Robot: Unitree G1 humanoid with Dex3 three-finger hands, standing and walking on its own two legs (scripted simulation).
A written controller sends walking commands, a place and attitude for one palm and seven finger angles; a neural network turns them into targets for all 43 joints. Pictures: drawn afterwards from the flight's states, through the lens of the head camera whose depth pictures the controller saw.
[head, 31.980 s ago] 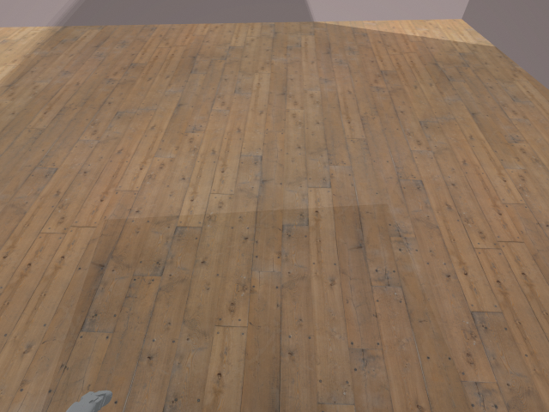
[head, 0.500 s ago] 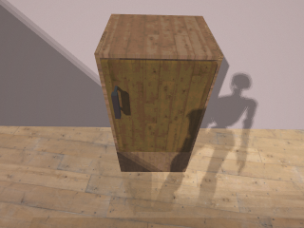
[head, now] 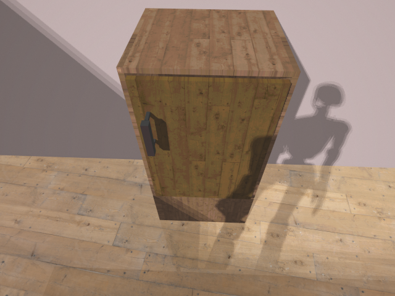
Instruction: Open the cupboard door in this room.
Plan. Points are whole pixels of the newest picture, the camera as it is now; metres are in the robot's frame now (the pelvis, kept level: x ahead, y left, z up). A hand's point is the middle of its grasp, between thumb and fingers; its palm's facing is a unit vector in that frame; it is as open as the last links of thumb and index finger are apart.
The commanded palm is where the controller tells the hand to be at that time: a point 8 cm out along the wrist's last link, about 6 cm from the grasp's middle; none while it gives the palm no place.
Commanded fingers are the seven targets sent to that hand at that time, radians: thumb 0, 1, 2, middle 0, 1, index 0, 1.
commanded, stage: come to a stop and stand still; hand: left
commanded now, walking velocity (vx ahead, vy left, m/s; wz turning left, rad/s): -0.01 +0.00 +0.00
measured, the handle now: (149, 134) +0.55 +0.18 -0.04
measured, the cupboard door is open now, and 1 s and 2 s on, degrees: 0 0 0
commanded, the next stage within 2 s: look again from close up in 0.54 s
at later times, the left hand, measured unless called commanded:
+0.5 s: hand out of the picture -0.04 +0.18 -0.17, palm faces -0.01 -0.98 -0.18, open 7.4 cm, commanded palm none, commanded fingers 0.00 0.90 0.90 -0.20 -0.30 -0.20 -0.30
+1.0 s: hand out of the picture +0.00 +0.19 -0.16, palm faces -0.03 -0.98 -0.21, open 7.3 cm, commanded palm none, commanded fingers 0.00 0.90 0.90 -0.20 -0.30 -0.20 -0.30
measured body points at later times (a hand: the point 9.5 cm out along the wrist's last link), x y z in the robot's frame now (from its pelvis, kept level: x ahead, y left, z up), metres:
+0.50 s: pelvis -0.03 +0.02 +0.01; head -0.03 +0.02 +0.46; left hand -0.04 +0.24 -0.15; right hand -0.02 -0.21 -0.15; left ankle +0.00 +0.11 -0.73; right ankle +0.00 -0.10 -0.73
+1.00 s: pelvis -0.01 +0.02 +0.01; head +0.00 +0.00 +0.46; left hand +0.01 +0.24 -0.15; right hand -0.02 -0.20 -0.16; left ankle +0.00 +0.11 -0.73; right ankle +0.00 -0.10 -0.73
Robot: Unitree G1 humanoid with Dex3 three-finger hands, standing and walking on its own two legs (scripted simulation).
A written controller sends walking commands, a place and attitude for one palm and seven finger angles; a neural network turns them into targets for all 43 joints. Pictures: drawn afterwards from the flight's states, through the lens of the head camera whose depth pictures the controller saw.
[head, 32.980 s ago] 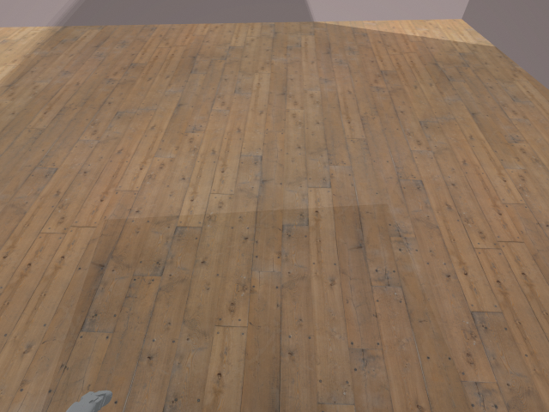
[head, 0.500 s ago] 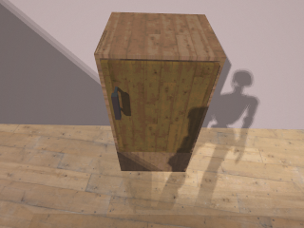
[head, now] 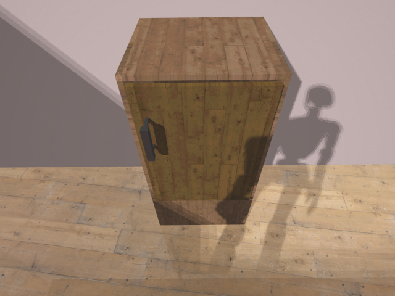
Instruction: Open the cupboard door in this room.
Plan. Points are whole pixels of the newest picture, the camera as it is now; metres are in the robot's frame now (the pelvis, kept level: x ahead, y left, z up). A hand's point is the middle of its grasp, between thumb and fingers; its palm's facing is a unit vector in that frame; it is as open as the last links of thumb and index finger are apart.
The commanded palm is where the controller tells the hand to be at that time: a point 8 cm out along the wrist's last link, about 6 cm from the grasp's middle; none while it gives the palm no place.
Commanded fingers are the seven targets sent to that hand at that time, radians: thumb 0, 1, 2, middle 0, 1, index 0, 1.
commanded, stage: look again from close up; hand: left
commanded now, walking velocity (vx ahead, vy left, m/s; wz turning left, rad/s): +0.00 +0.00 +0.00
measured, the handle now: (149, 139) +0.55 +0.18 -0.05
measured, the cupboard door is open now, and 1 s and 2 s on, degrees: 0 0 0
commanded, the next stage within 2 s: raise the hand with hooked fingers in 0.16 s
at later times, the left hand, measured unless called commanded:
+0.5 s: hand (120, 253) +0.21 +0.17 -0.03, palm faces +0.22 -0.97 -0.06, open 7.7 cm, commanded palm +0.12 +0.23 -0.07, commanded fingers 0.00 0.60 0.77 -0.22 -0.50 -0.22 -0.50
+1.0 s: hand (115, 262) +0.20 +0.19 -0.06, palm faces +0.01 -1.00 -0.03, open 10.5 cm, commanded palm +0.17 +0.25 -0.05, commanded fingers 0.00 0.01 0.52 -0.26 -0.87 -0.26 -0.87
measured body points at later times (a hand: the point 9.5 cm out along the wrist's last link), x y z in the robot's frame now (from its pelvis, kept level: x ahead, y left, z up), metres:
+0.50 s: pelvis +0.00 -0.02 -0.03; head +0.02 -0.03 +0.42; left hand +0.19 +0.22 -0.02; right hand +0.14 -0.28 -0.12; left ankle +0.00 +0.09 -0.74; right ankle +0.01 -0.12 -0.74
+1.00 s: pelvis -0.03 -0.03 -0.10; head +0.06 -0.02 +0.34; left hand +0.20 +0.25 -0.06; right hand +0.16 -0.24 -0.20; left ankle +0.00 +0.09 -0.74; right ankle +0.01 -0.12 -0.74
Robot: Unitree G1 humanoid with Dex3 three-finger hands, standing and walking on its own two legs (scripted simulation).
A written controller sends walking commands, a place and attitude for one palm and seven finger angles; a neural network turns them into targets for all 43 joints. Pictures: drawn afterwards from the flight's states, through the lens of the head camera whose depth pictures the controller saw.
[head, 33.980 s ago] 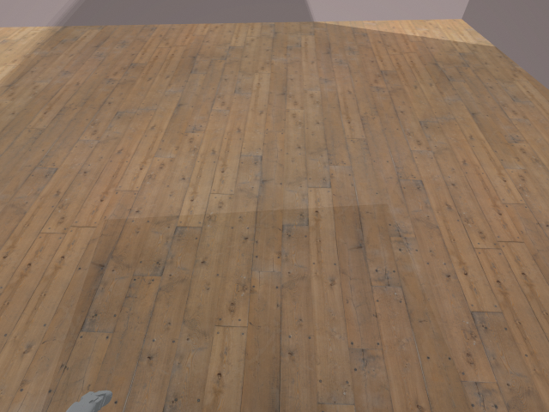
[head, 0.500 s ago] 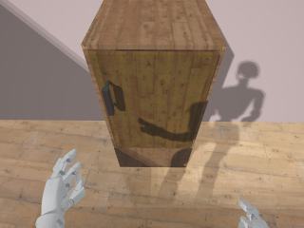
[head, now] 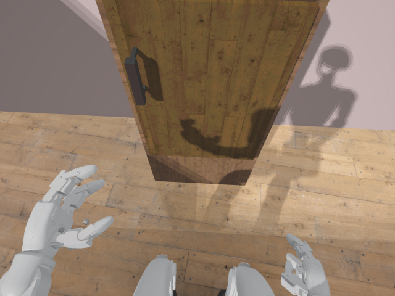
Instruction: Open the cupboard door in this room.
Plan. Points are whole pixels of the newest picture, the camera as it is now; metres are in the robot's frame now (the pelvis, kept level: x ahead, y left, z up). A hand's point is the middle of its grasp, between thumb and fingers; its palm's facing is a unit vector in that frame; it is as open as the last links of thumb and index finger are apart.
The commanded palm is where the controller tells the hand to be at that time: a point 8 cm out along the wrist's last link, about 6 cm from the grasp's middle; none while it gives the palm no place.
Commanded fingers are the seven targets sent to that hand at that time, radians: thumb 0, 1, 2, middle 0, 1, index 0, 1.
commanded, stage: raise the hand with hooked fingers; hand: left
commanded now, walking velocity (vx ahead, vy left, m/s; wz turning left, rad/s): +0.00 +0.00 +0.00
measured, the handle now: (137, 77) +0.58 +0.19 +0.06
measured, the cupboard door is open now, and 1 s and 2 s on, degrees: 0 0 0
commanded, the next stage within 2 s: move the hooked fingers beside the handle in 1.36 s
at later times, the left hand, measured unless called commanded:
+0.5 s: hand (56, 204) +0.26 +0.27 +0.05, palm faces +0.03 -1.00 -0.05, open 13.4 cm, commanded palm +0.24 +0.33 +0.06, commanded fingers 0.00 -0.50 0.30 -0.30 -1.20 -0.30 -1.20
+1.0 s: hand (43, 174) +0.31 +0.31 +0.07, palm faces +0.01 -1.00 -0.05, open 14.0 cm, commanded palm +0.28 +0.35 +0.07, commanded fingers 0.00 -0.50 0.30 -0.30 -1.20 -0.30 -1.20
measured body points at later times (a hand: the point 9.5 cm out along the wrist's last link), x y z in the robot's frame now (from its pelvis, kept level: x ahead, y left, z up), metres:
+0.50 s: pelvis +0.00 +0.03 +0.02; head +0.09 +0.05 +0.46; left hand +0.25 +0.33 +0.06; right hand +0.18 -0.22 -0.05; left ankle +0.03 +0.12 -0.64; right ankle +0.03 -0.09 -0.64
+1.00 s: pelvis +0.01 +0.04 +0.02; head +0.11 +0.06 +0.46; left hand +0.30 +0.36 +0.07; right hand +0.16 -0.22 -0.06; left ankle +0.03 +0.12 -0.64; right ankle +0.03 -0.09 -0.64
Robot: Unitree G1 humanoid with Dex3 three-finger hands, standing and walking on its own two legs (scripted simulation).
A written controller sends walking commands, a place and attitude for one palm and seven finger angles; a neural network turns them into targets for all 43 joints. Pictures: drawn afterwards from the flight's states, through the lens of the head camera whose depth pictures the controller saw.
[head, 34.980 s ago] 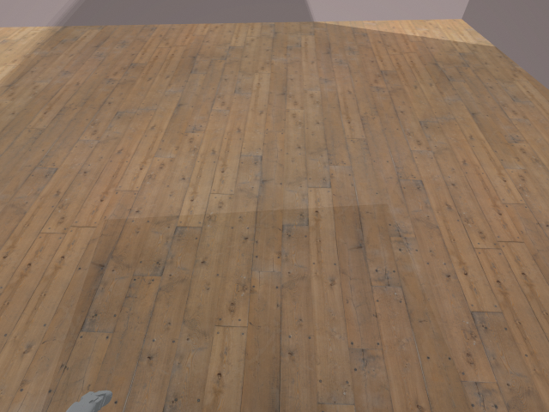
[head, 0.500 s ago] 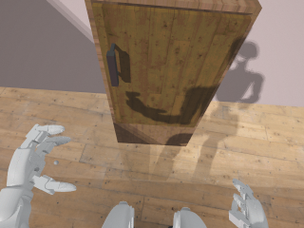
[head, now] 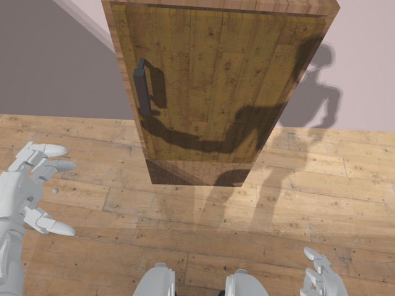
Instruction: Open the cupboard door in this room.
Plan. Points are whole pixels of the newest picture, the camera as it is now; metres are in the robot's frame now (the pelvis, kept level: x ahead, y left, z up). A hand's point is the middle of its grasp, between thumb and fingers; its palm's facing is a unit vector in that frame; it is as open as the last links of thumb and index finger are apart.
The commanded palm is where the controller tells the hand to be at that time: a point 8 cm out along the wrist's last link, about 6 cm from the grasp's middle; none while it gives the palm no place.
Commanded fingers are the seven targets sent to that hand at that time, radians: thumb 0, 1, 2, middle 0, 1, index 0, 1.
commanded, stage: raise the hand with hooked fingers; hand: left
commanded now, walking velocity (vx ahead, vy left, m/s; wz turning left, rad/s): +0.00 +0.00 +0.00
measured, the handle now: (144, 87) +0.57 +0.16 +0.03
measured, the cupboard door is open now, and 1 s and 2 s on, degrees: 0 0 0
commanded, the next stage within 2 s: move the hooked fingers beside the handle in 0.36 s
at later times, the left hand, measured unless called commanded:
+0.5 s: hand (63, 194) +0.28 +0.26 +0.04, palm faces +0.04 -1.00 -0.06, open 14.0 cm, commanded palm +0.27 +0.31 +0.04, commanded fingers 0.00 -0.50 0.30 -0.30 -1.20 -0.30 -1.20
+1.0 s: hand (84, 155) +0.37 +0.25 +0.03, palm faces +0.03 -1.00 -0.04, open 14.0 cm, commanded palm +0.35 +0.30 +0.04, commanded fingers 0.00 -0.50 0.30 -0.30 -1.20 -0.30 -1.20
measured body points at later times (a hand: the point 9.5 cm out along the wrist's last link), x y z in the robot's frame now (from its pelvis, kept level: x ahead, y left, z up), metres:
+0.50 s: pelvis +0.00 -0.01 +0.00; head +0.09 +0.00 +0.44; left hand +0.28 +0.31 +0.05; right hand +0.16 -0.26 -0.09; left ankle +0.02 +0.08 -0.66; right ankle +0.02 -0.13 -0.66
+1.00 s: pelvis +0.00 -0.01 +0.00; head +0.11 +0.01 +0.43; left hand +0.36 +0.30 +0.04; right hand +0.11 -0.28 -0.10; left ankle +0.02 +0.08 -0.66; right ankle +0.02 -0.13 -0.66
